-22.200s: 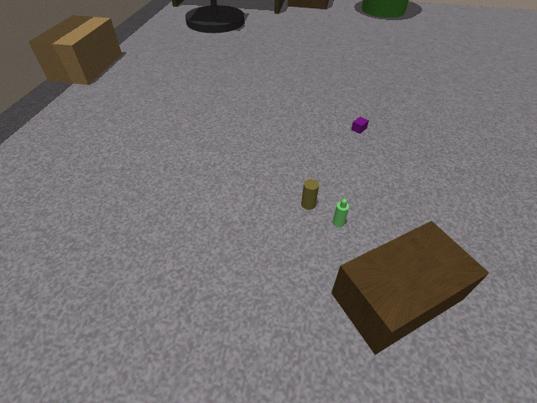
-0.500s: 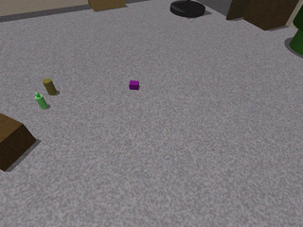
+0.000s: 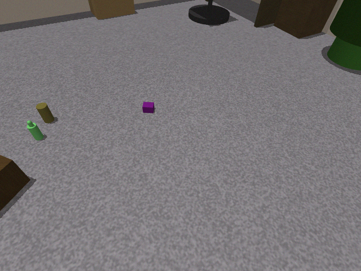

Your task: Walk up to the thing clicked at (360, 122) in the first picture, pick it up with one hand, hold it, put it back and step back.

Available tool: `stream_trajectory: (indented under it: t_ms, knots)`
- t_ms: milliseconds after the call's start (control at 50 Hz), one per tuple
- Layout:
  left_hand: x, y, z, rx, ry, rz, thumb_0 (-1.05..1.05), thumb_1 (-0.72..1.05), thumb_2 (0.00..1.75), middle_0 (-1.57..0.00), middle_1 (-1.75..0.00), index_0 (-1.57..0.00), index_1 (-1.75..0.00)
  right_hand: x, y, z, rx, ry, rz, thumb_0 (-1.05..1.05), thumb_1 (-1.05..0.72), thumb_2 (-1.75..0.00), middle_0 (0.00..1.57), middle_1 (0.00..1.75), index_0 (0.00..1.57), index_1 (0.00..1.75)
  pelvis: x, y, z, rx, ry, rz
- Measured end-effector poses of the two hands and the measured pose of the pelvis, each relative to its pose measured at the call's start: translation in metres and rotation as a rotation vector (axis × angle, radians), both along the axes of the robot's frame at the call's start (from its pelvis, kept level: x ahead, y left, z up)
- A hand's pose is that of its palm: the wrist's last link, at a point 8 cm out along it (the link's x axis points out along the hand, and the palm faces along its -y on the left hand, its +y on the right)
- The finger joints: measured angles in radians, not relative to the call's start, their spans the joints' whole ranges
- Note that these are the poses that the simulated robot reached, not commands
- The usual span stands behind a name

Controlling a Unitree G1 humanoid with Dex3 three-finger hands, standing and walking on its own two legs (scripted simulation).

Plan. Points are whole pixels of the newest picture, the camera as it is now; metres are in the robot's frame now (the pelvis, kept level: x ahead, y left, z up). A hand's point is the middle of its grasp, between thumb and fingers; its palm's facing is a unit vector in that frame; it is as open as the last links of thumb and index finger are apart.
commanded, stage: stand
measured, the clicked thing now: (148, 107) +1.46 +0.26 -0.75
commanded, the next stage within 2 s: none
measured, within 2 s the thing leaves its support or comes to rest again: neither
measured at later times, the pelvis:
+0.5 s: pelvis +0.01 -0.01 +0.00, yaw -1 degrees
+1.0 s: pelvis +0.01 -0.02 +0.00, yaw -1 degrees
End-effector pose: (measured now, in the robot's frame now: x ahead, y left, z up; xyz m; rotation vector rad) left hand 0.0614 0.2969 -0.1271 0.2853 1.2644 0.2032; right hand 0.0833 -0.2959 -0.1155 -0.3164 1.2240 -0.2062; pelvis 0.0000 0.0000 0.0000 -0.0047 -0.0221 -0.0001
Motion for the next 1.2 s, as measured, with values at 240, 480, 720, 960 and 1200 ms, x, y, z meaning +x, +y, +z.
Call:
stream_trajectory:
  t_ms: [240,480,720,960,1200]
  knots:
    - [0.022,-0.006,0.007,0.014,-0.022,-0.014,0.01,0.91,0.9,-0.2,-0.3,-0.21,-0.3,0.004,0.0,-0.006,0.022,0.007,-0.01,0.01,-0.9,-0.9,0.21,0.3,0.2,0.3,0.01,-0.005,0.001,0.005,0.006,-0.011]
    - [0.032,-0.014,0.009,0.015,-0.039,-0.021,0.01,0.91,0.9,-0.2,-0.3,-0.21,-0.3,0.014,-0.008,-0.004,0.019,-0.015,-0.007,0.01,-0.9,-0.9,0.21,0.3,0.2,0.3,0.014,-0.012,0.001,0.006,0.003,-0.017]
    - [0.03,-0.018,0.009,0.013,-0.034,-0.025,0.01,0.91,0.9,-0.2,-0.3,-0.21,-0.3,0.01,-0.017,-0.002,0.007,-0.01,-0.01,0.01,-0.9,-0.9,0.2,0.3,0.2,0.3,0.013,-0.015,0.002,0.004,0.0,-0.018]
    - [0.024,-0.017,0.008,0.014,-0.018,-0.023,0.01,0.91,0.9,-0.2,-0.3,-0.21,-0.3,0.001,-0.016,-0.004,0.008,0.014,-0.01,0.01,-0.9,-0.9,0.2,0.3,0.2,0.3,0.013,-0.016,0.002,0.005,-0.001,-0.019]
    - [0.022,-0.016,0.01,0.017,-0.03,-0.026,0.01,0.91,0.9,-0.2,-0.3,-0.21,-0.3,-0.001,-0.015,-0.004,0.011,0.002,-0.005,0.01,-0.9,-0.9,0.2,0.3,0.2,0.3,0.011,-0.016,0.002,0.005,-0.01,-0.02]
